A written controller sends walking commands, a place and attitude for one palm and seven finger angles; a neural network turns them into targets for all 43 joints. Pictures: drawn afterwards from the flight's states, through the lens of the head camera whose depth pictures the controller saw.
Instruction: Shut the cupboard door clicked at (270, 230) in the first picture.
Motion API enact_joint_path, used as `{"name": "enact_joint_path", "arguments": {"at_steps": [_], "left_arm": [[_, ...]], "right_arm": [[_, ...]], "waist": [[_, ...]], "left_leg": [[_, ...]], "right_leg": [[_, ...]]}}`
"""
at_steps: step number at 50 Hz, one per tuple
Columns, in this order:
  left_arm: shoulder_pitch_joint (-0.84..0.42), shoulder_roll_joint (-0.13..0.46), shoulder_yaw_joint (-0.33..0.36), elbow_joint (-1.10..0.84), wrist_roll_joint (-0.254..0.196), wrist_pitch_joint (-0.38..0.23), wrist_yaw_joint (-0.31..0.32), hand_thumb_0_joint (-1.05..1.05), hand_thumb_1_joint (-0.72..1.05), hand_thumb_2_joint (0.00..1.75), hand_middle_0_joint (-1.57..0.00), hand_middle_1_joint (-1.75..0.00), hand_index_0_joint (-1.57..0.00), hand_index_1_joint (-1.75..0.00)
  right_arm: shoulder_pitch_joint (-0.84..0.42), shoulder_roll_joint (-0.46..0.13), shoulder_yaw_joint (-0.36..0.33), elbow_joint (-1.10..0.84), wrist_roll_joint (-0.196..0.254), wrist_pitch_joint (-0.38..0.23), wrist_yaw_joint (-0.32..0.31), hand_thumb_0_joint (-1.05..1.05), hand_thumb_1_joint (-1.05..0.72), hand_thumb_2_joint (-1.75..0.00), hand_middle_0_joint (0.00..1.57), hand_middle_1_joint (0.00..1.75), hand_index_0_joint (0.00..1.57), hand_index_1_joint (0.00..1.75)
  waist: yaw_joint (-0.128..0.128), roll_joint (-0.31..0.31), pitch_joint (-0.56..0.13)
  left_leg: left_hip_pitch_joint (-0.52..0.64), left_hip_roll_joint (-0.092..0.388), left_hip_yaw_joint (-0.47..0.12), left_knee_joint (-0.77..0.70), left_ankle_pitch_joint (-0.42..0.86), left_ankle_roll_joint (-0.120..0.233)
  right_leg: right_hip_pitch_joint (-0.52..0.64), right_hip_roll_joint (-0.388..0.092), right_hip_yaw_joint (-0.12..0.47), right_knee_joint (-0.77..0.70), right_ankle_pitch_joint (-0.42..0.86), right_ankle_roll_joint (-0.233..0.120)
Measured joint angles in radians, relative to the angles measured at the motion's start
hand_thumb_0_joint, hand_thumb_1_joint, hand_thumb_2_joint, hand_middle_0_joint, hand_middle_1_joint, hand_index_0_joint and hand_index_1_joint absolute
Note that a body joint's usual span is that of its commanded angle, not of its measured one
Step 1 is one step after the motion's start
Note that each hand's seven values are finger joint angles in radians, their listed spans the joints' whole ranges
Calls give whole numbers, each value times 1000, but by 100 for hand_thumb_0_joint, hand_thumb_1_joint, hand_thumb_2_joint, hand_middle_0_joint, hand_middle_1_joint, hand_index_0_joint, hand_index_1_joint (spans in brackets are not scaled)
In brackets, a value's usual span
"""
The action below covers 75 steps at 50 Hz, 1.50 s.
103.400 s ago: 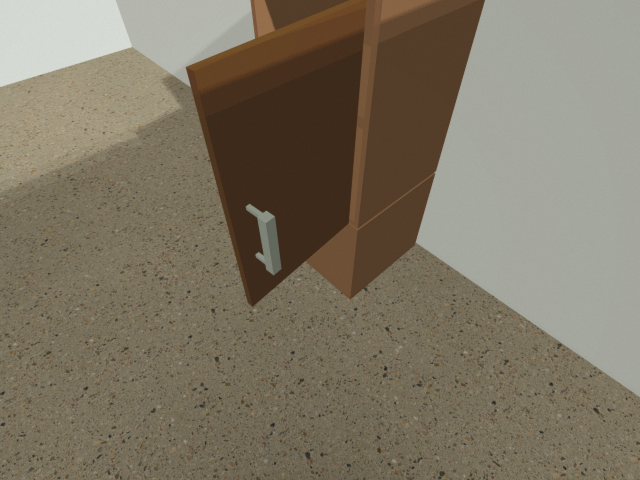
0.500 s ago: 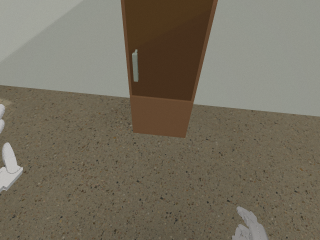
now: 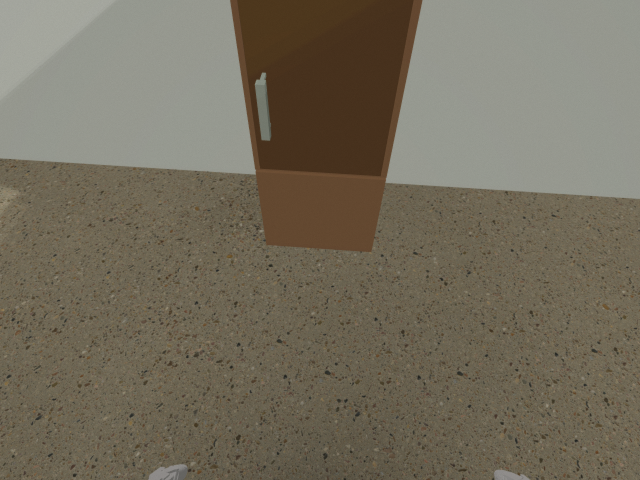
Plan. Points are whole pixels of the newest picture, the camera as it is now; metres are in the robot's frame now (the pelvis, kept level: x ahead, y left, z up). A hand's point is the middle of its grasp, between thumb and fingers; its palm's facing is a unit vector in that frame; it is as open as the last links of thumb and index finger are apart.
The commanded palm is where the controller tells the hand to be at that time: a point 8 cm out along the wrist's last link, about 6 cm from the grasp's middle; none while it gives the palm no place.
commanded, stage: let the arm hang, fingers relaxed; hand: left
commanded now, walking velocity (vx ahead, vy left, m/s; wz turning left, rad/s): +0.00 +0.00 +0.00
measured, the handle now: (264, 107) +0.98 +0.18 -0.10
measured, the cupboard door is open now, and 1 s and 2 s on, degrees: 0 0 0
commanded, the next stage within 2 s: look to check the result in 0.82 s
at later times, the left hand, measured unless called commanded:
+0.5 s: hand out of the picture +0.04 +0.22 -0.15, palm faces +0.01 -0.95 -0.31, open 7.3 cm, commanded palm none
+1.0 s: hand out of the picture +0.07 +0.20 -0.16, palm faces +0.00 -0.97 -0.26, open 7.3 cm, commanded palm none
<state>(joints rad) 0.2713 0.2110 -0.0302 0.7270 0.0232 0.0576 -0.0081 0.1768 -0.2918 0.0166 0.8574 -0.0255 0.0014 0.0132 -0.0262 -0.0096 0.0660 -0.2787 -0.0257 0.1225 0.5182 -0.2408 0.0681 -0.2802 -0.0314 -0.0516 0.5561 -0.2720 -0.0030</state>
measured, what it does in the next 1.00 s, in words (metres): stands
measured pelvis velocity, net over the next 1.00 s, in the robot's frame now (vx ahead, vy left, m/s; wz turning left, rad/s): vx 0.03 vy -0.02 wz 0.01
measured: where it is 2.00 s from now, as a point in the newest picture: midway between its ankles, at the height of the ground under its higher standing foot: outside the picture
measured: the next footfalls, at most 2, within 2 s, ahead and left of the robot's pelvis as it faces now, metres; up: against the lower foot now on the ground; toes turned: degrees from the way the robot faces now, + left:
none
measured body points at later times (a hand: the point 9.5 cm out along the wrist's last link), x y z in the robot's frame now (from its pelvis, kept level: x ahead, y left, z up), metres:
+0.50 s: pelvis +0.01 -0.01 +0.01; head +0.01 -0.02 +0.46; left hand +0.04 +0.27 -0.13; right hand +0.05 -0.26 -0.15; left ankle +0.03 +0.07 -0.73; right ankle +0.02 -0.12 -0.73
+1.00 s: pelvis +0.03 -0.02 +0.02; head +0.04 -0.01 +0.46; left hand +0.07 +0.25 -0.14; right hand +0.08 -0.29 -0.13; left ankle +0.03 +0.07 -0.73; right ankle +0.02 -0.12 -0.73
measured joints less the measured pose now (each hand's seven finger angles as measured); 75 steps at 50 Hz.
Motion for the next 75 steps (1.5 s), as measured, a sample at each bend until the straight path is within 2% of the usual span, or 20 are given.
{"name": "enact_joint_path", "arguments": {"at_steps": [2, 6, 18, 24, 35, 45, 59, 75], "left_arm": [[7, -17, 10, 78, -6, -6, 13, 1, 93, 90, -21, -30, -21, -30], [12, 12, 27, 197, -5, -21, 14, 0, 97, 90, -21, -30, -21, -30], [2, 54, 43, 388, -7, -49, 15, 1, 92, 90, -20, -30, -21, -30], [-41, 60, 45, 397, -7, -59, 19, 1, 91, 90, -20, -30, -20, -30], [-101, 38, 38, 386, -6, -70, 13, 1, 91, 90, -20, -30, -21, -30], [-101, 40, 40, 399, -7, -70, 11, 1, 91, 90, -20, -30, -21, -30], [-90, 69, 45, 413, -8, -69, 16, 1, 91, 90, -20, -30, -21, -30], [-111, 68, 42, 404, -8, -72, 14, 1, 91, 90, -20, -30, -21, -30]], "right_arm": [[28, 13, 2, 40, -1, 13, -2, 1, -91, -90, 20, 30, 21, 30], [71, 37, -1, 119, -1, 31, -9, 1, -91, -90, 20, 30, 20, 30], [66, 43, -18, 223, 9, 17, -25, 0, -91, -90, 20, 30, 20, 30], [37, 51, -14, 241, 8, 9, -22, 0, -91, -90, 20, 30, 21, 30], [8, 38, -15, 258, 6, -1, -22, 0, -91, -90, 20, 30, 21, 30], [1, 19, -17, 266, 6, -2, -27, 0, -91, -90, 20, 30, 21, 30], [-16, 16, -12, 264, 8, -1, -29, 0, -91, -90, 20, 30, 21, 30], [-31, 6, -11, 261, 8, -3, -28, 0, -90, -90, 20, 30, 21, 30]], "waist": [[6, -28, 9], [22, -49, 14], [26, 32, -15], [25, 40, -33], [20, 12, -40], [17, -3, -30], [24, 13, -25], [24, 12, -28]], "left_leg": [[11, 5, -9, -14, 8, -6], [30, 15, -27, -43, 23, -16], [99, 17, -19, -118, 48, -17], [124, 11, -14, -147, 58, -17], [148, 9, -17, -182, 66, -22], [165, 12, -24, -198, 62, -28], [187, 13, -29, -212, 53, -33], [203, 15, -33, -228, 52, -41]], "right_leg": [[17, 6, -9, -22, 9, -5], [53, 20, -27, -75, 32, -16], [123, 28, -17, -163, 69, -15], [138, 24, -12, -174, 69, -13], [158, 25, -14, -198, 70, -15], [182, 30, -19, -226, 71, -18], [207, 33, -23, -244, 62, -21], [220, 36, -26, -252, 55, -27]]}}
